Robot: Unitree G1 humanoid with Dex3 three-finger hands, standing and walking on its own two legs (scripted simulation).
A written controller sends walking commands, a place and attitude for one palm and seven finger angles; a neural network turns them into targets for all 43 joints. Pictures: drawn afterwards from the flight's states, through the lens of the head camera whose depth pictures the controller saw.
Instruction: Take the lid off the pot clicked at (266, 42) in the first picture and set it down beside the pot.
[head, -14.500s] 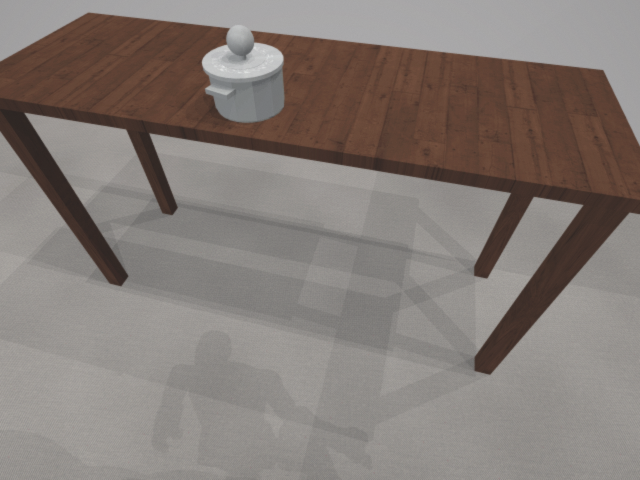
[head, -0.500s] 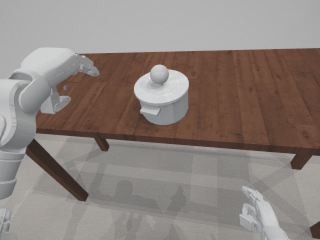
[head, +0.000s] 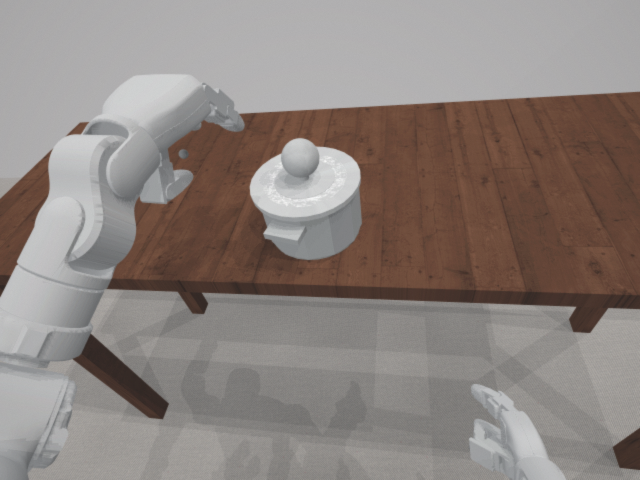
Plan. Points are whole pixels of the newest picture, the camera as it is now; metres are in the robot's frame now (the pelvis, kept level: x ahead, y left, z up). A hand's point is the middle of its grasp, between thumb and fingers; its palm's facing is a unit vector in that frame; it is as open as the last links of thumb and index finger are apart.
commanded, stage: move the open hand above the knob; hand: left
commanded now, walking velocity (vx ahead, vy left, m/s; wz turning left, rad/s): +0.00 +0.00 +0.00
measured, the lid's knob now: (300, 158) +0.49 +0.06 +0.17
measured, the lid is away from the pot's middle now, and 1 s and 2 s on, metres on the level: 0.00 0.00 0.00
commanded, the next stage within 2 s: lower the open fingers around the knob in 1.72 s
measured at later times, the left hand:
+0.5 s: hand (236, 129) +0.42 +0.11 +0.26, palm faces +0.00 +0.01 -1.00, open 10.3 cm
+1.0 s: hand (293, 98) +0.47 +0.05 +0.27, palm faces -0.02 -0.03 -1.00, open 10.3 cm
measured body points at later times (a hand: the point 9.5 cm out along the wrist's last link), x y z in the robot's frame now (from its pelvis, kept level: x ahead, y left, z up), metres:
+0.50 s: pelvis +0.01 +0.00 +0.00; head +0.01 -0.06 +0.45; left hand +0.41 +0.11 +0.31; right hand +0.21 -0.22 -0.10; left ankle +0.03 +0.11 -0.74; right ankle +0.01 -0.12 -0.74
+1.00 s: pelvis +0.02 -0.01 +0.00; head +0.03 -0.06 +0.45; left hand +0.47 +0.05 +0.32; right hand +0.18 -0.24 -0.12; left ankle +0.03 +0.11 -0.74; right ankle +0.01 -0.12 -0.74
